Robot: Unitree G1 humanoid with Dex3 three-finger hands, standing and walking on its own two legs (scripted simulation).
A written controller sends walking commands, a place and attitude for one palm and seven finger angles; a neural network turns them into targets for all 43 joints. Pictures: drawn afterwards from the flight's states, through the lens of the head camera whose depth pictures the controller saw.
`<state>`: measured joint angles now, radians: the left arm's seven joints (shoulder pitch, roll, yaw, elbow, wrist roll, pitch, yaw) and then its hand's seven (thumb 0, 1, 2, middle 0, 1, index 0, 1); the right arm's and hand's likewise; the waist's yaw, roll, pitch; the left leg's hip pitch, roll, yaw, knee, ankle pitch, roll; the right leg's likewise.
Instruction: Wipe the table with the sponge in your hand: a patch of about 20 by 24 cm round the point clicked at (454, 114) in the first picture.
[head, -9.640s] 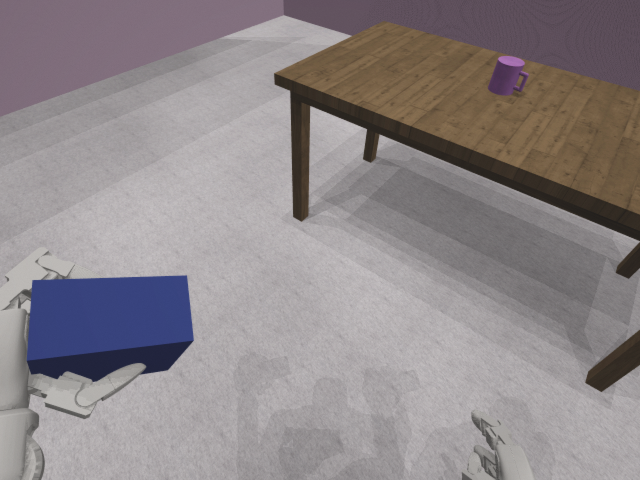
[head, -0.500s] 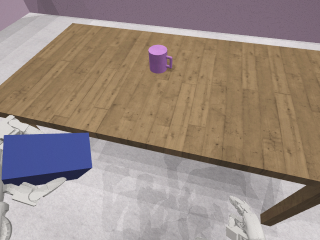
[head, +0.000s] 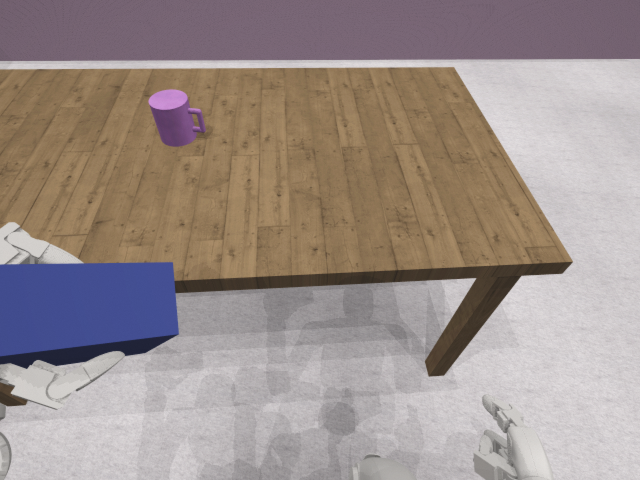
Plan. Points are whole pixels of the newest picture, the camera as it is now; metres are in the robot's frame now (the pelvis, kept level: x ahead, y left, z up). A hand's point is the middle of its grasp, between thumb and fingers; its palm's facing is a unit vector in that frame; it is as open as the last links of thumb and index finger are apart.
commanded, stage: turn to face it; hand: left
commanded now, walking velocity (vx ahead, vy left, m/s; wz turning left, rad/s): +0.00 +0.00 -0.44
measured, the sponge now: (111, 316) +0.22 +0.22 +0.15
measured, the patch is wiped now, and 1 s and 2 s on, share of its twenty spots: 0.00 0.00 0.00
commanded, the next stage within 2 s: come to a stop and stand still in 0.34 s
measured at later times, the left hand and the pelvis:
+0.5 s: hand (193, 341) +0.20 +0.13 +0.17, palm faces +0.19 -0.85 -0.49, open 10.4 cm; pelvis -0.06 -0.06 +0.00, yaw -11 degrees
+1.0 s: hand (181, 370) +0.17 +0.14 +0.17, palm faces +0.19 -0.85 -0.49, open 10.4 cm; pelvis -0.09 -0.06 +0.01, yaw -11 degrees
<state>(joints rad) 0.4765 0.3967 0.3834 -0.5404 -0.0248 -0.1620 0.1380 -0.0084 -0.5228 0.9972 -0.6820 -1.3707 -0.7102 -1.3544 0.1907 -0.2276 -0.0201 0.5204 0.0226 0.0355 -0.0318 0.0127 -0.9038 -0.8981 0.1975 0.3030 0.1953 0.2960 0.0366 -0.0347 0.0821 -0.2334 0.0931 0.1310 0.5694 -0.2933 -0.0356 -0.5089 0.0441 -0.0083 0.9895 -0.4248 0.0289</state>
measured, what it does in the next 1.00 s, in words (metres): walks backwards: right foot, then left foot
